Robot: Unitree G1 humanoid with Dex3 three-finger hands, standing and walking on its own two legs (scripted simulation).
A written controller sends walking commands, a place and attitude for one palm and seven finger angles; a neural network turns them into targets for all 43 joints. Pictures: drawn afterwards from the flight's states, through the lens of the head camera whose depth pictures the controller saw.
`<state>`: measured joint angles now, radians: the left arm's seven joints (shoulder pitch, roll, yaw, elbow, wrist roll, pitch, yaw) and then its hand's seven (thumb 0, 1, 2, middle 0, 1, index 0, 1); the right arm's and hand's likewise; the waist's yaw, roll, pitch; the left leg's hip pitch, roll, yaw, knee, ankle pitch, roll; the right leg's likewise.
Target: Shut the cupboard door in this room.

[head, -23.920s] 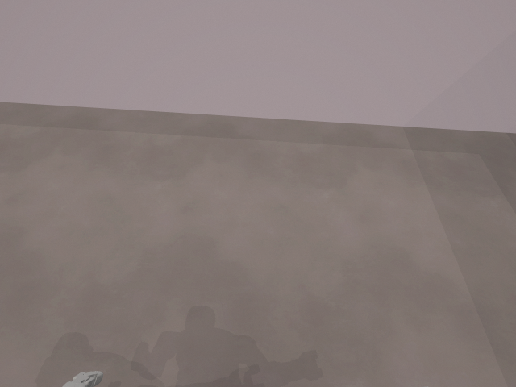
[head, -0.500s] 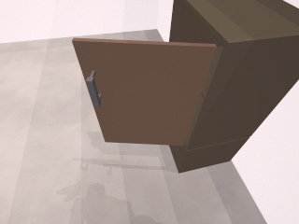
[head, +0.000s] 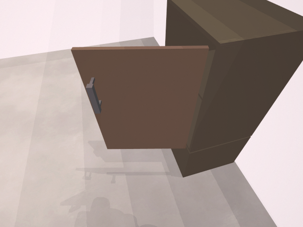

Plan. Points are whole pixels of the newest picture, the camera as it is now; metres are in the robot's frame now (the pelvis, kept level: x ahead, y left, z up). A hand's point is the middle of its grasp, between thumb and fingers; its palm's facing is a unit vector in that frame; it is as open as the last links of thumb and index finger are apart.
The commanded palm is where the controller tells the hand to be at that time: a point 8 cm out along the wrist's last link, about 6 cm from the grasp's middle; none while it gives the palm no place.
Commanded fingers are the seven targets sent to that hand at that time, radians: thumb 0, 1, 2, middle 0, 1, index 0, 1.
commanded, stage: look again from close up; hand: left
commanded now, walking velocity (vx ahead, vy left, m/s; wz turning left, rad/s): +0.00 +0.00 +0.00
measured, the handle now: (95, 95) +0.54 +0.24 +0.02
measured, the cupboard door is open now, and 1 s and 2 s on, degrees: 74 74 74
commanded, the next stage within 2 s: shuffle to correct the standing spot in 0.12 s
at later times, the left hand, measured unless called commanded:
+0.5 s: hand out of the picture +0.02 +0.17 -0.19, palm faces +0.04 -0.99 -0.16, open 7.4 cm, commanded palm none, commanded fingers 0.00 0.90 0.90 -0.20 -0.30 -0.20 -0.30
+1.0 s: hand out of the picture +0.11 +0.20 -0.20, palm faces +0.06 -0.98 -0.19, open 7.4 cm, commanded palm none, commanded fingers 0.00 0.90 0.90 -0.20 -0.30 -0.20 -0.30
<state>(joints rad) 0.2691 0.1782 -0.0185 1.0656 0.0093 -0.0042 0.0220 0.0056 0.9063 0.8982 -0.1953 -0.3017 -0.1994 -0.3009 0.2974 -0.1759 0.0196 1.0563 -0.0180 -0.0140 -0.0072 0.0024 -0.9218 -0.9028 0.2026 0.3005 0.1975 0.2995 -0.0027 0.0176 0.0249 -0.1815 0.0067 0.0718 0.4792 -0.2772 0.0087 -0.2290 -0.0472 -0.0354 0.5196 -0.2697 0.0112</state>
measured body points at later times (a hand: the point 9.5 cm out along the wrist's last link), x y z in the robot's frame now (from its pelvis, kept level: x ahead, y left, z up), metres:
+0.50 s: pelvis +0.04 +0.00 -0.01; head +0.05 +0.01 +0.44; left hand +0.02 +0.22 -0.17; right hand +0.02 -0.22 -0.16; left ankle -0.01 +0.11 -0.74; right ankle +0.01 -0.12 -0.74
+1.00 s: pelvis +0.13 +0.03 -0.02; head +0.17 +0.05 +0.43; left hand +0.11 +0.26 -0.18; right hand +0.21 -0.21 -0.16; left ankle +0.17 +0.15 -0.74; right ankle +0.04 -0.09 -0.71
